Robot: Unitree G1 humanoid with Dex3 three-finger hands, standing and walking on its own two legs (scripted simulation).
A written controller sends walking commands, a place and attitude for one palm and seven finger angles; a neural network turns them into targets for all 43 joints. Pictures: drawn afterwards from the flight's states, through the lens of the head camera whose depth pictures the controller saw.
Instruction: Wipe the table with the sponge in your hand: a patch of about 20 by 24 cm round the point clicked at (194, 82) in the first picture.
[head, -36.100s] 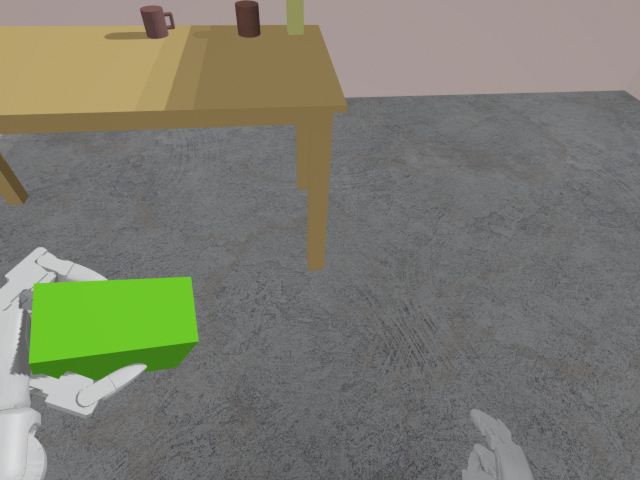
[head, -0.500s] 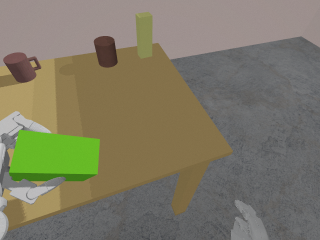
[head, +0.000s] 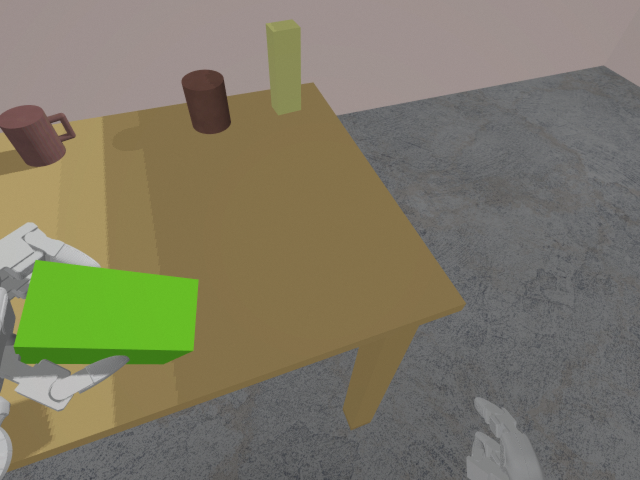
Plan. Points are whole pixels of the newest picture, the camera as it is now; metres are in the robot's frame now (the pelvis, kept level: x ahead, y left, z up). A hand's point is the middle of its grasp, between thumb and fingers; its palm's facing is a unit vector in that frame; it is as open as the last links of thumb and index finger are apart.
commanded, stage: shuffle to correct the standing spot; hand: left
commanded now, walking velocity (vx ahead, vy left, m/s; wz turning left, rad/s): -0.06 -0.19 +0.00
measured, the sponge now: (135, 322) +0.24 +0.20 +0.14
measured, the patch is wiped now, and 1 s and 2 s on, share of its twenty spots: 0.00 0.00 0.00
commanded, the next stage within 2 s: none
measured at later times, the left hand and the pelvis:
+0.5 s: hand (49, 334) +0.21 +0.25 +0.16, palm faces +0.31 -0.84 -0.44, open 10.5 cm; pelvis -0.01 +0.00 +0.00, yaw +0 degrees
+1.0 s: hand (52, 326) +0.22 +0.25 +0.16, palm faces +0.31 -0.84 -0.44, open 10.5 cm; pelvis +0.00 +0.01 +0.00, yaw +0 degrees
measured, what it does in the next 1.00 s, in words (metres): stands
